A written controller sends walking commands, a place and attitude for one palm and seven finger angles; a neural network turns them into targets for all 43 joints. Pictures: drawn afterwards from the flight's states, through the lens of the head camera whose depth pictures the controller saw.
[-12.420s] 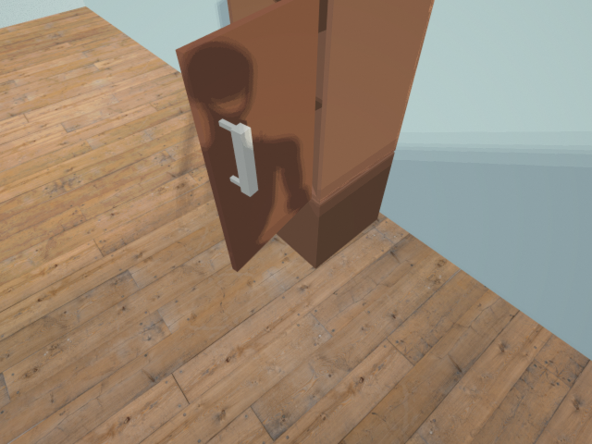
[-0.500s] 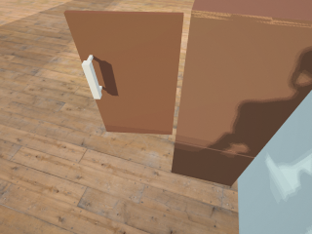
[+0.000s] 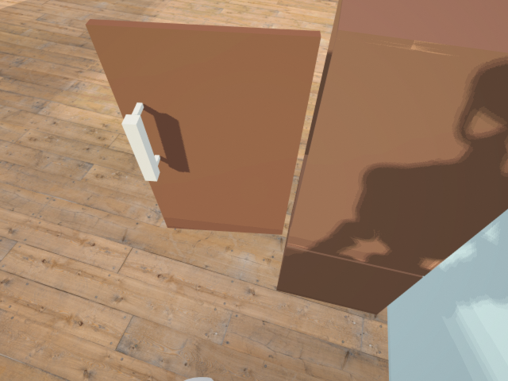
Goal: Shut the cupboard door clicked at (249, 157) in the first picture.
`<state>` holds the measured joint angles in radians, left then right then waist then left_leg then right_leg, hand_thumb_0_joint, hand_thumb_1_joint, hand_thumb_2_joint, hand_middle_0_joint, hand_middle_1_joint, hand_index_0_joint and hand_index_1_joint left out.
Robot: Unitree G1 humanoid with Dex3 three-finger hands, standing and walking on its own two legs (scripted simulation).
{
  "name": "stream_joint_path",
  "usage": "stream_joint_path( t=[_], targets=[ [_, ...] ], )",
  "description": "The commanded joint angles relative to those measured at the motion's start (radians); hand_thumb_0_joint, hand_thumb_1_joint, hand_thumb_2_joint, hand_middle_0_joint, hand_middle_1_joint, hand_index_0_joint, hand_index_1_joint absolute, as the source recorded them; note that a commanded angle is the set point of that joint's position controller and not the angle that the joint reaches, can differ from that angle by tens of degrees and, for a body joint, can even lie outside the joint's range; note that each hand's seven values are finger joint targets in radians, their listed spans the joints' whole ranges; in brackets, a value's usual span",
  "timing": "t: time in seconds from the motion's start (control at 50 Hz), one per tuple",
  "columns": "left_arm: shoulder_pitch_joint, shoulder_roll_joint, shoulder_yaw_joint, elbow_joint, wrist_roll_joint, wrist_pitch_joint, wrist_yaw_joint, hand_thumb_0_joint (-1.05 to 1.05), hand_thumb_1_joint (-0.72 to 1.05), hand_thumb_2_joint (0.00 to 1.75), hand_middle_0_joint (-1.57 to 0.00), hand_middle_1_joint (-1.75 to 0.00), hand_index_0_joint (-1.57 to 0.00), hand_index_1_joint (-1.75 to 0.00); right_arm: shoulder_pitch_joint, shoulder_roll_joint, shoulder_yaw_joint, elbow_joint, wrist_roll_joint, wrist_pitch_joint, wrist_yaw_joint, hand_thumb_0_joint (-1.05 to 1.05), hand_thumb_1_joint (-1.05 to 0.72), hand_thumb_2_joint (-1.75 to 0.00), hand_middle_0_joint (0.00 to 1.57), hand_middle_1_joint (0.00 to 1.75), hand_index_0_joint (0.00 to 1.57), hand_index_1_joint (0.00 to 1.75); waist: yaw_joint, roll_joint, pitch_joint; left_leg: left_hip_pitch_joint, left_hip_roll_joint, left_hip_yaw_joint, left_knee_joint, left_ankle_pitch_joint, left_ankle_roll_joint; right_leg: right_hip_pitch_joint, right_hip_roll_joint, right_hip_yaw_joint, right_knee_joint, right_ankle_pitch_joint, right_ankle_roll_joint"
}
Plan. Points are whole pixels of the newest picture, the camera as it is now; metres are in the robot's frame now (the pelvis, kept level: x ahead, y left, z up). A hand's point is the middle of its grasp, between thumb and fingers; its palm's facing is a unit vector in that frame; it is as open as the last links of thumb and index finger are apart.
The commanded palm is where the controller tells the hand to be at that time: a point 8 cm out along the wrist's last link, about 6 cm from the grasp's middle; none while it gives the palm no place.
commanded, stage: come to a stop and stand still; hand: left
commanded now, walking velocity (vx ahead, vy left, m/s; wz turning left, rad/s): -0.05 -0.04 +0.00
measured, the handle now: (145, 143) +0.51 +0.25 +0.04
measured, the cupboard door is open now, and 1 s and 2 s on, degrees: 100 100 100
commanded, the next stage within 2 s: look again from close up in 0.48 s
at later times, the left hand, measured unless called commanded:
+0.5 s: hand out of the picture +0.05 +0.16 -0.16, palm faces -0.04 -0.97 -0.22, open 7.4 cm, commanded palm none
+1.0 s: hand out of the picture +0.06 +0.21 -0.17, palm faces -0.05 -0.97 -0.26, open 7.4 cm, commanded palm none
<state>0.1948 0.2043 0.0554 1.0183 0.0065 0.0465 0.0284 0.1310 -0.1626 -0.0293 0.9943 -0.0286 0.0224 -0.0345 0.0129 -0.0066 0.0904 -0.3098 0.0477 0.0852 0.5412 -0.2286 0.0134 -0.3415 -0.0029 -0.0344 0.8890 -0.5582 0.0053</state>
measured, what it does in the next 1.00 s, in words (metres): steps on the spot: right foot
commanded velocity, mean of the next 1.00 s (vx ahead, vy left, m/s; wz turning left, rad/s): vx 0.00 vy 0.00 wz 0.00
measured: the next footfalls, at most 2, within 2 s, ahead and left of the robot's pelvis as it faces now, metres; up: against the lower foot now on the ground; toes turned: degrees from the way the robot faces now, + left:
right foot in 0.10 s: +0.01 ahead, -0.14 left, +0.00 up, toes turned +4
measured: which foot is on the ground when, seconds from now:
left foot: down 0.00-1.00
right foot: up 0.00-0.08, down 0.10-1.00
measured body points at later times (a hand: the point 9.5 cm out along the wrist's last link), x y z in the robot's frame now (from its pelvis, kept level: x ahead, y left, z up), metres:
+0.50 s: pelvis -0.02 -0.03 +0.00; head +0.00 -0.03 +0.45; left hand +0.05 +0.21 -0.14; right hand +0.03 -0.26 -0.15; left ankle +0.00 +0.09 -0.73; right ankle -0.03 -0.12 -0.73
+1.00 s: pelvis +0.01 +0.00 +0.01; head +0.03 +0.02 +0.46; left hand +0.06 +0.26 -0.15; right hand +0.06 -0.26 -0.13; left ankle +0.00 +0.09 -0.73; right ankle -0.03 -0.12 -0.73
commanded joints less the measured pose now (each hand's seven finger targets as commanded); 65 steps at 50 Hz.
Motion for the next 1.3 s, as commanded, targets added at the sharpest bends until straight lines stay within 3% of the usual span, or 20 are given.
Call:
stream_joint_path(
  t=[0.0,0.04,0.06,0.08,0.1,0.12,0.14,0.16,0.22,0.28,0.3,0.32,0.44,0.68,1.18,1.2,1.22,1.24,1.26,1.28],
  targets=[
    [0.111,0.054,0.015,-0.056,0.000,-0.010,-0.003,0.00,0.90,0.90,-0.20,-0.30,-0.20,-0.30,0.069,-0.221,-0.061,-0.033,0.002,-0.001,-0.014,0.00,-0.90,-0.90,0.20,0.30,0.20,0.30,-0.009,0.166,-0.181,0.126,0.269,-0.197,-0.126,0.568,0.150,0.083,-0.017,-0.004,-0.183,0.128,-0.004],
    [0.167,0.077,0.019,-0.050,0.009,-0.019,-0.003,0.00,0.90,0.90,-0.20,-0.30,-0.20,-0.30,0.058,-0.203,-0.060,-0.039,0.014,0.005,-0.006,0.00,-0.90,-0.90,0.20,0.30,0.20,0.30,0.016,0.071,-0.178,0.030,0.190,-0.156,-0.055,0.300,0.080,0.218,-0.034,0.019,-0.443,0.361,-0.012],
    [0.158,0.140,0.023,-0.058,0.020,-0.031,0.003,0.00,0.90,0.90,-0.20,-0.30,-0.20,-0.30,0.070,-0.140,-0.053,-0.049,0.023,0.008,0.001,0.00,-0.90,-0.90,0.20,0.30,0.20,0.30,0.007,-0.134,-0.140,-0.052,0.071,-0.081,0.045,0.044,0.013,0.222,-0.171,0.207,-0.571,0.485,-0.059],
    [0.104,0.193,0.023,-0.071,0.022,-0.038,0.000,0.00,0.90,0.90,-0.20,-0.30,-0.20,-0.30,0.057,-0.105,-0.045,-0.062,0.027,0.017,0.015,0.00,-0.90,-0.90,0.20,0.30,0.20,0.30,-0.007,-0.257,-0.089,-0.070,-0.032,-0.020,0.170,-0.275,-0.041,0.106,-0.342,0.322,-0.638,0.531,-0.153],
    [0.069,0.186,0.016,-0.083,0.022,-0.043,0.000,0.00,0.90,0.90,-0.20,-0.30,-0.20,-0.30,0.019,-0.107,-0.046,-0.062,0.022,0.030,0.019,0.00,-0.90,-0.90,0.20,0.30,0.20,0.30,0.006,-0.164,-0.078,-0.034,-0.038,-0.072,0.296,-0.322,-0.040,0.014,-0.348,0.317,-0.645,0.505,-0.203],
    [0.064,0.153,0.006,-0.120,0.034,-0.039,0.045,0.00,0.90,0.90,-0.20,-0.30,-0.20,-0.30,-0.001,-0.145,-0.057,-0.114,0.015,0.006,0.018,0.00,-0.90,-0.90,0.20,0.30,0.20,0.30,-0.024,-0.108,-0.084,-0.115,-0.045,-0.018,0.329,-0.252,-0.058,0.141,-0.241,0.364,-0.534,0.888,-0.169],
    [0.049,0.181,0.010,-0.157,0.025,-0.060,0.050,0.00,0.90,0.90,-0.20,-0.30,-0.20,-0.30,0.017,-0.103,-0.046,-0.132,0.018,0.002,0.030,0.00,-0.90,-0.90,0.20,0.30,0.20,0.30,-0.023,-0.144,-0.132,-0.135,-0.012,-0.055,0.302,-0.185,-0.022,0.216,-0.232,0.249,-0.439,0.967,-0.170],
    [0.059,0.167,0.010,-0.162,0.024,-0.071,0.051,0.00,0.90,0.90,-0.20,-0.30,-0.20,-0.30,0.024,-0.083,-0.033,-0.148,0.017,-0.005,0.033,0.00,-0.90,-0.90,0.20,0.30,0.20,0.30,-0.023,-0.048,-0.183,-0.088,-0.018,-0.028,0.184,-0.153,-0.018,0.276,-0.227,0.207,-0.384,1.067,-0.172],
    [0.066,0.151,-0.012,-0.169,0.012,-0.073,0.036,0.00,0.90,0.90,-0.20,-0.30,-0.20,-0.30,0.088,-0.089,-0.023,-0.135,0.022,-0.010,0.032,0.00,-0.90,-0.90,0.20,0.30,0.20,0.30,-0.045,-0.141,-0.136,0.095,-0.035,-0.036,-0.029,0.009,-0.002,0.129,-0.155,0.149,-0.382,0.745,-0.097],
    [0.081,0.114,-0.021,-0.180,0.008,-0.069,0.028,0.00,0.90,0.90,-0.20,-0.30,-0.20,-0.30,0.086,-0.150,-0.014,-0.135,0.010,-0.021,0.026,0.00,-0.90,-0.90,0.20,0.30,0.20,0.30,-0.019,-0.013,-0.051,0.062,0.073,-0.133,-0.078,0.094,0.038,0.048,-0.078,0.130,-0.452,0.378,-0.050],
    [0.070,0.125,-0.022,-0.171,0.010,-0.064,0.024,0.00,0.90,0.90,-0.20,-0.30,-0.20,-0.30,0.070,-0.138,-0.011,-0.130,0.009,-0.022,0.028,0.00,-0.90,-0.90,0.20,0.30,0.20,0.30,-0.020,0.063,-0.030,0.023,0.056,-0.145,-0.100,0.032,0.035,0.057,-0.080,0.129,-0.457,0.306,-0.054],
    [0.073,0.132,-0.025,-0.164,0.010,-0.063,0.020,0.00,0.90,0.90,-0.20,-0.30,-0.20,-0.30,0.064,-0.138,-0.004,-0.127,0.008,-0.021,0.028,0.00,-0.90,-0.90,0.20,0.30,0.20,0.30,-0.016,0.067,-0.019,0.004,0.048,-0.145,-0.113,-0.023,0.031,0.060,-0.076,0.143,-0.475,0.247,-0.058],
    [0.058,0.148,-0.034,-0.150,0.006,-0.070,0.011,0.00,0.90,0.90,-0.20,-0.30,-0.20,-0.30,0.119,-0.139,0.007,-0.080,0.006,-0.025,0.031,0.00,-0.90,-0.90,0.20,0.30,0.20,0.30,-0.031,-0.021,-0.039,0.050,0.018,-0.100,-0.105,-0.071,0.009,0.029,-0.106,0.187,-0.563,0.110,-0.072],
    [0.064,0.166,-0.035,-0.074,0.002,-0.080,0.007,0.00,0.90,0.90,-0.20,-0.30,-0.20,-0.30,0.112,-0.186,0.017,0.010,0.017,-0.059,0.017,0.00,-0.90,-0.90,0.20,0.30,0.20,0.30,-0.007,0.016,-0.105,0.088,0.060,-0.131,-0.152,0.122,0.028,0.183,-0.093,0.128,-0.499,0.426,-0.054],
    [0.008,0.239,-0.036,-0.015,0.008,-0.067,0.001,0.00,0.90,0.90,-0.20,-0.30,-0.20,-0.30,-0.021,-0.284,0.015,0.035,0.020,-0.062,0.011,0.00,-0.90,-0.90,0.20,0.30,0.20,0.30,-0.006,0.013,-0.119,0.211,0.076,-0.140,-0.191,0.343,0.037,0.214,-0.112,0.104,-0.514,0.543,-0.026],
    [0.094,0.127,-0.052,0.003,0.019,-0.079,0.045,0.00,0.90,0.90,-0.20,-0.30,-0.20,-0.30,0.046,-0.224,0.012,-0.008,0.032,-0.062,0.012,0.00,-0.90,-0.90,0.20,0.30,0.20,0.30,-0.028,0.102,-0.112,0.235,0.100,-0.110,-0.039,0.612,0.001,0.137,-0.117,0.097,-0.451,0.616,0.002],
    [-0.783,0.916,0.622,-1.545,-0.048,-0.343,0.092,0.00,0.90,0.90,-0.20,-0.30,-0.20,-0.30,0.252,-0.388,-0.056,-0.219,0.060,-0.237,-0.071,0.00,-0.90,-0.90,0.20,0.30,0.20,0.30,-0.154,0.098,-0.401,0.559,0.066,-0.329,0.094,0.797,-0.028,0.062,-0.013,-0.072,0.013,0.616,-0.024],
    [0.139,0.239,0.068,-1.046,-0.110,-0.247,0.102,0.00,0.90,0.90,-0.22,-0.32,-0.22,-0.32,0.114,-0.288,0.020,-0.245,0.162,-0.316,-0.107,0.00,-0.90,-0.90,0.20,0.30,0.20,0.30,-0.059,0.429,-0.497,0.585,0.139,-0.398,0.150,0.809,-0.035,-0.115,-0.003,-0.081,0.494,0.206,0.001],
    [0.354,0.019,-0.016,-1.134,-0.179,-0.135,0.108,0.00,0.90,0.90,-0.24,-0.34,-0.24,-0.34,0.022,-0.244,0.011,-0.270,0.158,-0.320,-0.081,0.00,-0.90,-0.90,0.20,0.30,0.20,0.30,-0.032,0.420,-0.467,0.252,0.091,-0.359,0.116,0.552,-0.042,0.035,-0.044,-0.040,0.839,0.184,-0.024],
    [0.164,0.054,-0.013,-1.186,-0.170,-0.165,0.099,0.00,0.90,0.90,-0.25,-0.36,-0.25,-0.36,0.070,-0.233,-0.005,-0.251,0.171,-0.340,-0.039,0.00,-0.90,-0.90,0.20,0.30,0.20,0.30,-0.082,0.256,-0.270,0.081,0.050,-0.276,0.119,0.355,0.000,-0.130,-0.062,-0.040,0.891,0.181,-0.013]
  ],
)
